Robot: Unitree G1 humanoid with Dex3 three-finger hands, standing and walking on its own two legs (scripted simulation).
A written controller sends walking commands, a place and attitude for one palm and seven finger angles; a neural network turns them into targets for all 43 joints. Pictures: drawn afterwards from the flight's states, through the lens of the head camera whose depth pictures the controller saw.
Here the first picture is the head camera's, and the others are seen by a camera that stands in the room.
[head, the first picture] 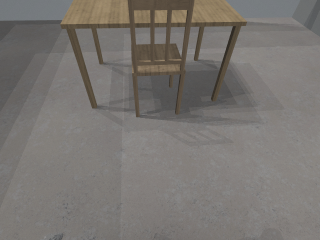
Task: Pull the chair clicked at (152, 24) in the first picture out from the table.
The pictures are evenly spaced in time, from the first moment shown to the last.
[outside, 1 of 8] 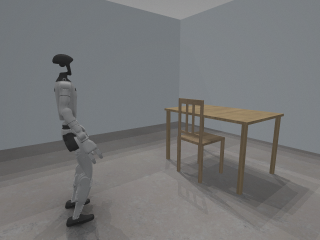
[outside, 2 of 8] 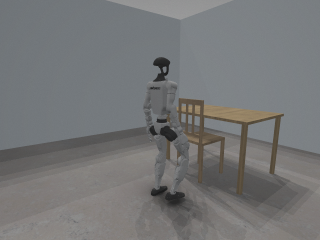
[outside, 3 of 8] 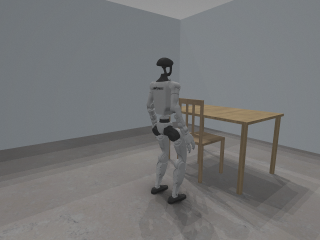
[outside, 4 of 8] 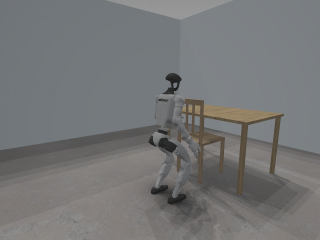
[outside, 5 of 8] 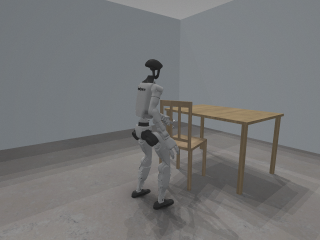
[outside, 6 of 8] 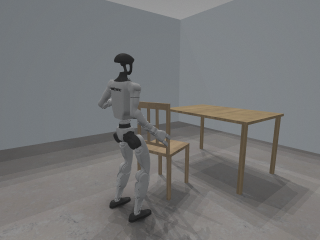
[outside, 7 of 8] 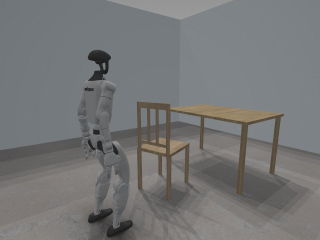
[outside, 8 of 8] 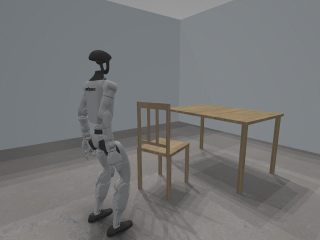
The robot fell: no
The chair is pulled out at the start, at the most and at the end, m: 0.00 0.54 0.54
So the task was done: yes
